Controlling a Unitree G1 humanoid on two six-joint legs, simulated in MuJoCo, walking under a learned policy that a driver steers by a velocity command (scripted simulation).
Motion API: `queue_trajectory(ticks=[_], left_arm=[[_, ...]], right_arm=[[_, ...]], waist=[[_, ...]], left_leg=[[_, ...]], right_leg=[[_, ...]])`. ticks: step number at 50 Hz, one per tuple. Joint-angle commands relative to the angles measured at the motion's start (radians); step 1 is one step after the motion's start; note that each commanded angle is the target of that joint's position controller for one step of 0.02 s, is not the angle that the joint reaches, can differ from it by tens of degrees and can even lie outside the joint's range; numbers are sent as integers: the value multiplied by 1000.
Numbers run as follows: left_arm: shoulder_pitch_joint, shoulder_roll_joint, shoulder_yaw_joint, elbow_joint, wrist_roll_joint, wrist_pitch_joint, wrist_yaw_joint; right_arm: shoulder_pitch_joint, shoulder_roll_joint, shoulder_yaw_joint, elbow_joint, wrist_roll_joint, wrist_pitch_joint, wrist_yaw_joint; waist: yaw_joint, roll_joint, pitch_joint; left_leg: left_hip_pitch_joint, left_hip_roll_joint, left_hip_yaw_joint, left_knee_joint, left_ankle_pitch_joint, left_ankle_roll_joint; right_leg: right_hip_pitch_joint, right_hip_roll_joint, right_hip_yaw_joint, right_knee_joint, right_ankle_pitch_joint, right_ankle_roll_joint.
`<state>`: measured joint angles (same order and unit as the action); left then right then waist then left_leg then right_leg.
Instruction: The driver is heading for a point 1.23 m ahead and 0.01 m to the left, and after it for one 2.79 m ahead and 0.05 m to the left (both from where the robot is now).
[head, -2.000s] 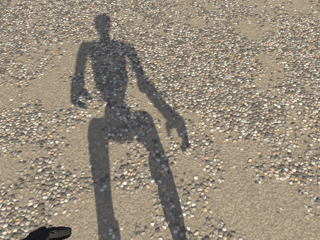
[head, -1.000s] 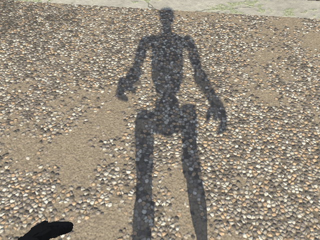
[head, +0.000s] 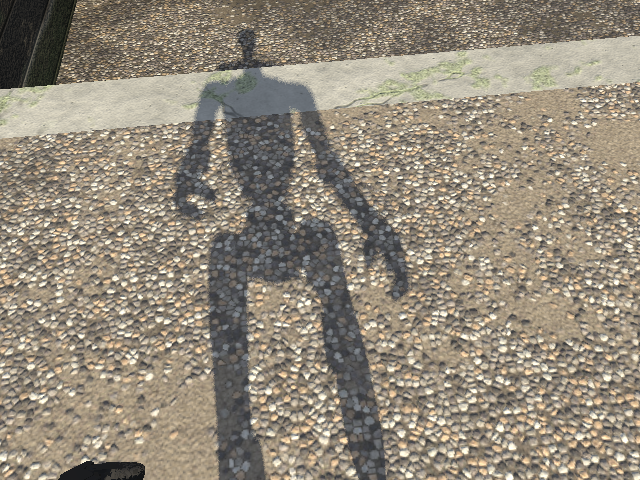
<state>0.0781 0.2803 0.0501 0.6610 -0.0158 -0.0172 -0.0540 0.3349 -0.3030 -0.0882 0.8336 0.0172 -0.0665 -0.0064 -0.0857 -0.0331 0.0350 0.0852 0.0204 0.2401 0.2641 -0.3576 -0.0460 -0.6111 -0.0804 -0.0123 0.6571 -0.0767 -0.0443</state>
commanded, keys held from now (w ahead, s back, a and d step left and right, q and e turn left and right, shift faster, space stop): e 0.32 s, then q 0.66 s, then w+q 0.02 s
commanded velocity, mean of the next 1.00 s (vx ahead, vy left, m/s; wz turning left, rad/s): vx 0.10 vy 0.00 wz -0.04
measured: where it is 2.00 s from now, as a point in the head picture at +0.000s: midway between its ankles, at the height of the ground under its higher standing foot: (278, 386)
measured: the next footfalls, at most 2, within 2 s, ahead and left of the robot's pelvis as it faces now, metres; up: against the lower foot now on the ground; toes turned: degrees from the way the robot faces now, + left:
right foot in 0.04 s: +0.20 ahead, -0.11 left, +0.00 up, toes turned -5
left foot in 0.52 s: +0.30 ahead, +0.10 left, +0.00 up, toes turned -14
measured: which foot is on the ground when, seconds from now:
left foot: down 0.00-0.06, up 0.08-0.50, down 0.52-0.78, up 0.80-1.00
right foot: up 0.00-0.02, down 0.04-1.00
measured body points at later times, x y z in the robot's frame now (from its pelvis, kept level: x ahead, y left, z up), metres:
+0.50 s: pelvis +0.17 -0.02 +0.01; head +0.19 -0.04 +0.45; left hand +0.38 +0.20 -0.09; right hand +0.25 -0.32 -0.10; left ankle +0.27 +0.11 -0.72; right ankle +0.16 -0.11 -0.73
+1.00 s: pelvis +0.21 +0.01 +0.01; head +0.25 +0.02 +0.45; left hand +0.31 +0.31 -0.11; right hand +0.40 -0.25 -0.08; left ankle +0.22 +0.13 -0.70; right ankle +0.16 -0.11 -0.73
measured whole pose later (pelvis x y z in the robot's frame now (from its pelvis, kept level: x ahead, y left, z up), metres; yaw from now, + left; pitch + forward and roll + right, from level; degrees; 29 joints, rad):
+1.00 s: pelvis +0.21 +0.01 +0.01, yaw +2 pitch +2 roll +0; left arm 0.20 0.30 0.08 0.72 -0.01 0.03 0.04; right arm 0.12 -0.30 -0.07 0.64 0.03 0.05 0.02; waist 0.04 0.00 0.06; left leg -0.45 0.02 0.02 0.81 -0.40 -0.05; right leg -0.20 -0.05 -0.10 0.50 -0.34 0.00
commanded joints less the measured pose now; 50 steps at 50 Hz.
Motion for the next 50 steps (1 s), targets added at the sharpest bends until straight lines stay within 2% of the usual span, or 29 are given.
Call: queue_trajectory(ticks=[1,2,3,4,5,6,7,8,11,13,16,18,22,24,25,26,27,28,30,32,35,37,38,40,41,42,43,46,50], left_arm=[[96,130,54,-57,12,-8,-5],[249,187,86,-17,12,-6,7],[323,286,110,-6,7,5,33],[247,358,108,-65,18,-2,32],[252,272,88,-87,14,-7,20],[212,230,75,-81,11,-16,18],[164,199,68,-74,1,-19,21],[121,172,61,-79,0,-17,28],[72,179,62,-94,27,-13,40],[80,190,66,-85,21,-9,53],[87,193,66,-79,7,13,74],[75,168,55,-77,13,23,83],[85,93,18,-34,40,16,69],[80,83,6,-9,42,8,56],[90,79,2,5,37,4,53],[131,75,-1,17,44,-4,54],[212,102,9,28,59,-10,56],[219,98,10,32,53,-8,64],[126,114,18,15,43,13,80],[120,106,25,7,35,35,87],[128,89,35,4,31,38,86],[135,100,47,7,29,36,83],[129,115,55,3,29,37,84],[122,143,64,-5,34,33,91],[119,134,59,-17,35,26,97],[113,132,57,-25,33,19,101],[87,140,60,-26,25,15,102],[82,175,74,-12,16,27,102],[106,198,83,3,-2,41,93]], right_arm=[[-82,-208,-49,-70,19,12,-14],[-76,-184,-39,-75,20,13,-17],[-25,-103,-11,-100,-29,7,-14],[71,-44,21,-136,-43,-10,-1],[-27,-146,-1,-123,-15,-23,6],[-108,-147,0,-154,10,-24,3],[-118,-130,2,-143,-4,-19,-12],[-115,-141,-3,-138,-22,-8,-24],[-73,-122,-3,-128,-31,26,-30],[-89,-102,4,-132,-36,35,-35],[-151,-90,10,-150,-34,44,-35],[-166,-82,15,-142,-25,49,-28],[-201,-63,26,-141,-22,41,-11],[-192,-65,24,-139,-24,32,-3],[-187,-66,25,-139,-28,27,0],[-203,-102,21,-152,-39,24,-2],[-228,-178,6,-172,-39,29,-9],[-242,-176,1,-166,-31,38,-7],[-229,-132,6,-168,-15,49,1],[-221,-144,-1,-177,-10,48,4],[-212,-140,-7,-194,-3,57,-6],[-224,-125,-8,-217,2,67,-12],[-225,-117,-6,-226,4,72,-10],[-198,-97,-5,-234,-9,78,-1],[-216,-114,-13,-243,-12,80,5],[-225,-127,-22,-246,-6,85,8],[-223,-110,-20,-245,1,92,9],[-255,-59,2,-261,9,99,19],[-241,-75,-6,-278,17,107,41]], waist=[[133,105,-50],[208,75,-138],[192,-135,-228],[98,-289,-426],[187,-71,-475],[171,-44,-336],[129,32,-217],[101,14,-174],[47,-25,-165],[46,-23,-176],[65,-39,-184],[77,-57,-183],[104,-82,-158],[91,-80,-135],[79,-66,-119],[99,-22,-115],[166,82,-120],[177,181,-128],[129,197,-95],[123,213,-87],[112,179,-129],[103,92,-137],[97,21,-118],[89,-135,-109],[105,-125,-104],[105,-59,-90],[92,-26,-69],[118,-77,-65],[125,-125,-115]], left_leg=[[-49,237,-42,240,992,128],[-147,187,-20,463,946,83],[-428,105,-17,804,311,13],[-725,-80,-184,1152,-341,-42],[-759,-23,-345,1183,-296,-20],[-798,7,-326,1138,-216,2],[-794,47,-315,1054,-143,1],[-748,73,-318,986,-96,-1],[-620,53,-310,914,-32,-20],[-627,33,-310,832,10,-39],[-640,14,-328,706,96,-57],[-622,24,-325,620,166,-58],[-467,48,-316,448,200,-36],[-382,29,-290,322,206,-2],[-326,22,-284,204,301,20],[-280,68,-349,169,504,46],[-252,136,-427,206,681,93],[-291,149,-462,195,577,151],[-364,150,-537,146,402,172],[-379,147,-571,153,390,178],[-383,121,-577,203,430,175],[-439,57,-515,279,386,137],[-502,8,-456,340,313,105],[-635,-54,-322,542,-31,42],[-691,-22,-316,710,-209,26],[-732,-3,-328,818,-241,13],[-759,19,-334,807,-214,4],[-691,25,-257,669,-86,-19],[-496,-26,-158,423,16,8]], right_leg=[[211,103,-93,-57,-61,-59],[448,144,-84,-119,60,-93],[739,-44,183,-105,415,-162],[976,-303,718,-196,440,-402],[937,-278,666,-249,397,-360],[822,-234,523,-254,383,-317],[672,-176,425,-264,379,-268],[559,-148,372,-280,385,-246],[373,-104,311,-318,485,-247],[357,-86,291,-309,514,-243],[367,-61,310,-299,357,-213],[375,-60,296,-304,230,-190],[346,-74,276,-292,179,-181],[342,-78,269,-251,187,-164],[339,-57,259,-232,144,-132],[340,-14,242,-206,60,-80],[328,68,188,-151,-97,-37],[339,123,105,-132,-186,3],[358,127,61,-96,-205,28],[352,126,54,-82,-209,19],[386,111,55,-99,-166,3],[430,58,97,-157,-77,-26],[454,-1,151,-200,5,-59],[525,-229,328,-265,261,-193],[540,-313,382,-273,389,-255],[551,-331,372,-269,453,-273],[562,-303,314,-265,444,-245],[571,-207,141,-255,475,-181],[552,-194,38,-221,363,-138]])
